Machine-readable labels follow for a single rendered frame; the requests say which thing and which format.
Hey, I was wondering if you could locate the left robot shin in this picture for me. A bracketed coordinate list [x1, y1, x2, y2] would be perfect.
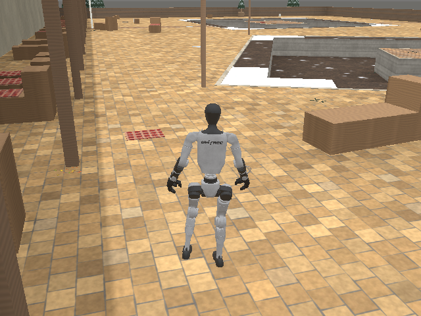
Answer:
[184, 207, 195, 251]

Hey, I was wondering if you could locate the right robot hand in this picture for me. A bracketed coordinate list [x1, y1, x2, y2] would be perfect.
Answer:
[235, 178, 250, 190]

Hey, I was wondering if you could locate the right robot forearm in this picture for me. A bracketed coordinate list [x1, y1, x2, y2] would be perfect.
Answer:
[237, 158, 248, 180]

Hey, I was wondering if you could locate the left robot hand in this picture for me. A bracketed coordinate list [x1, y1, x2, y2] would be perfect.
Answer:
[167, 178, 182, 194]

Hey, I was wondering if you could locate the left robot forearm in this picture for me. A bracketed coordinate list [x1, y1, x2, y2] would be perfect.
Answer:
[169, 157, 184, 182]

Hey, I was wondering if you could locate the robot left upper arm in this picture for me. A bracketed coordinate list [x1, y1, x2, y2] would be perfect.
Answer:
[178, 132, 199, 167]

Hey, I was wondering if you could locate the robot right upper arm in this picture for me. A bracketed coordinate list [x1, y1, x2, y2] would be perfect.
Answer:
[226, 132, 244, 168]

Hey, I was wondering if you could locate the robot left foot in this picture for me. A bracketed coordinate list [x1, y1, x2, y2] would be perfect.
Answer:
[182, 245, 192, 259]

